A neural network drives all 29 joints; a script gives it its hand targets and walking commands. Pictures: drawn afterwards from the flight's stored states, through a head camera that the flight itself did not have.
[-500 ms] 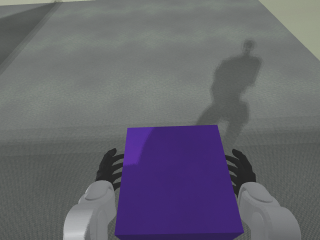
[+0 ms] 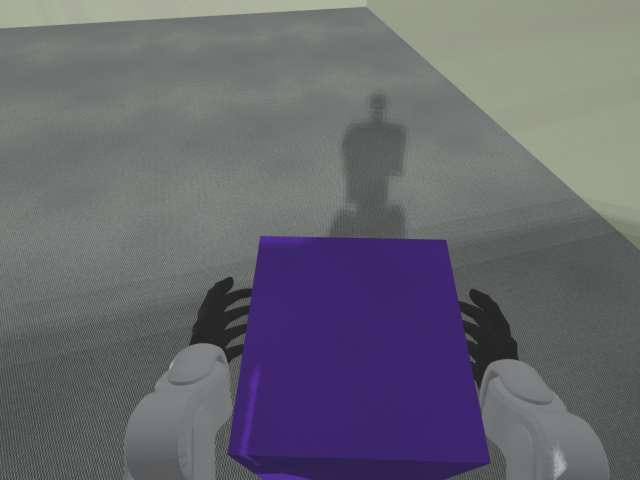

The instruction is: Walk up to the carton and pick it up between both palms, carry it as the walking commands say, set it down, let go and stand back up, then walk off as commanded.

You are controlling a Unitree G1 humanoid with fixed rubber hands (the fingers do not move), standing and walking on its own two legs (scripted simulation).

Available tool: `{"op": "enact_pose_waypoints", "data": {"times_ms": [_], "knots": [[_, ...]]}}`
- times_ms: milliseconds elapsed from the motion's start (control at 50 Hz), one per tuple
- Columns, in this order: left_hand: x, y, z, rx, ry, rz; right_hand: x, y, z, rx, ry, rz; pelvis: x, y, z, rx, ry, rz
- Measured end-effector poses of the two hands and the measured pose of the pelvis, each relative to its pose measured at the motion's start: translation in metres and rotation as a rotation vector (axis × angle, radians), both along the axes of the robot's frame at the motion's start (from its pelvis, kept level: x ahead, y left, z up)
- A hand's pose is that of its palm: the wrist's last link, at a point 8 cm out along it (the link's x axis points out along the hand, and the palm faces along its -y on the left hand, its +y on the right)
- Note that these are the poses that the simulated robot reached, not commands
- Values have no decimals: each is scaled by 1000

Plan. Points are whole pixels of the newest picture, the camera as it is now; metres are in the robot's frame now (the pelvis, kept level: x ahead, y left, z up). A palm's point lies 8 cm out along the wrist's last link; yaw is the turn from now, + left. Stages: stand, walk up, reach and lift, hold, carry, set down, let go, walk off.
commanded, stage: carry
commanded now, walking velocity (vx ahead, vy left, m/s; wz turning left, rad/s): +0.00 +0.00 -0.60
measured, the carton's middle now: (347, 373) +0.26 +0.00 +0.02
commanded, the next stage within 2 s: none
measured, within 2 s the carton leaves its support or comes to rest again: neither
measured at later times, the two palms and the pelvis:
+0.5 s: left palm (318, 371) +0.23 +0.04 +0.08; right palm (628, 469) +0.15 -0.24 +0.09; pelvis -0.04 -0.04 -0.01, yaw -16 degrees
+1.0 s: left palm (447, 440) +0.17 -0.09 +0.06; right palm out of the picture -0.01 -0.32 +0.06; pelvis -0.10 -0.06 -0.01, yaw -35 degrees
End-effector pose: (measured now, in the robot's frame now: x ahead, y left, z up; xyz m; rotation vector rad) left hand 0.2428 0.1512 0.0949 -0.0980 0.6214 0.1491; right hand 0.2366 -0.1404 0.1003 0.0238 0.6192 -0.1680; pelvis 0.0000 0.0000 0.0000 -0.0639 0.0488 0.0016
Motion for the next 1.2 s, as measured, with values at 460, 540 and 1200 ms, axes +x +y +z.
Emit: {"op": "enact_pose_waypoints", "data": {"times_ms": [460, 540, 1200], "knots": [[-9, -115, -17, 18, 8, -267, -82, -104, -17, 26, 6, -273, -38, -41, -11, 71, 10, -268], [-11, -112, -17, -4, 10, -299, -95, -98, -12, -3, 10, -300, -42, -32, -10, 54, 0, -319], [-80, -234, -20, 6, 1, -711, -266, -162, -16, 9, 1, -714, -117, -37, -14, 71, -11, -715]]}}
